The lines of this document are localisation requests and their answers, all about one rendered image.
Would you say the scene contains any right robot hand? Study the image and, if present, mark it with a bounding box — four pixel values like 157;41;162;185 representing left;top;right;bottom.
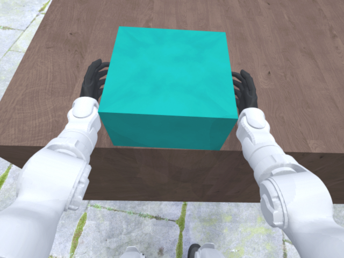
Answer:
232;69;258;115

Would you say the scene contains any left robot hand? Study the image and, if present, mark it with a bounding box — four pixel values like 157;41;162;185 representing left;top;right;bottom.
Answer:
80;59;110;102

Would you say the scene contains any robot left forearm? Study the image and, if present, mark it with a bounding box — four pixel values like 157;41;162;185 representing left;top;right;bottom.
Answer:
16;97;101;197

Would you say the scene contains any robot right forearm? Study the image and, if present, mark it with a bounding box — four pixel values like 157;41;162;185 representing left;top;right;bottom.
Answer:
236;107;333;212

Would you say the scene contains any robot left shin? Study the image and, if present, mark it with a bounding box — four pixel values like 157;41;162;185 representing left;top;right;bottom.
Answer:
125;246;140;253

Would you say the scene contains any robot right upper arm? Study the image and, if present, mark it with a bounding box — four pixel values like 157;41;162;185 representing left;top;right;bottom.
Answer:
260;171;344;258

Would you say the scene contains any robot left upper arm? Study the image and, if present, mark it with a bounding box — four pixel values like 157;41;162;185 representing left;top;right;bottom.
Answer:
0;148;91;258

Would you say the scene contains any carton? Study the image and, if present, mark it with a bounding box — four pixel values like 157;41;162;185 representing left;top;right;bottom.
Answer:
98;26;238;151

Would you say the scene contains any right robot foot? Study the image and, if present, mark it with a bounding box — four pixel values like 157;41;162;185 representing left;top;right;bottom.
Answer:
188;243;200;258

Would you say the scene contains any pedestal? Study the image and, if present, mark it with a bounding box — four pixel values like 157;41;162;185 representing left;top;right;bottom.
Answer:
0;0;344;204

